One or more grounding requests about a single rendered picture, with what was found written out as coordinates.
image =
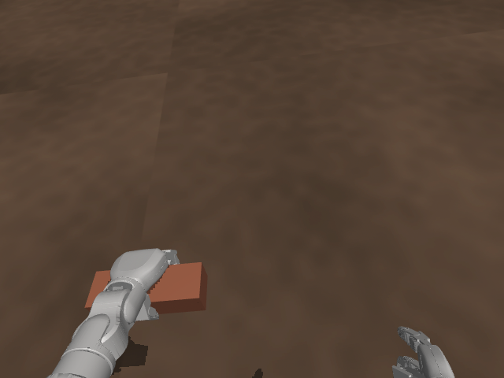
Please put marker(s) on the carton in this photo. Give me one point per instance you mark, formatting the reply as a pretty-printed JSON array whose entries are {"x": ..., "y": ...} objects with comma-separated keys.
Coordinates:
[{"x": 181, "y": 288}]

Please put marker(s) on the right robot hand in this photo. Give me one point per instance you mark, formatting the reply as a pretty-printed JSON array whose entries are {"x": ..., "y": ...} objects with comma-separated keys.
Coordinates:
[{"x": 431, "y": 361}]

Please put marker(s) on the left robot hand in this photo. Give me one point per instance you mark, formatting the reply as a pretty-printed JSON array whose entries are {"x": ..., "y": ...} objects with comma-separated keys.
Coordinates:
[{"x": 146, "y": 267}]

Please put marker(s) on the left robot arm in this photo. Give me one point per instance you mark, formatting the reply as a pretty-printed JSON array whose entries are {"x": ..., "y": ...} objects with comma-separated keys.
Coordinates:
[{"x": 103, "y": 337}]

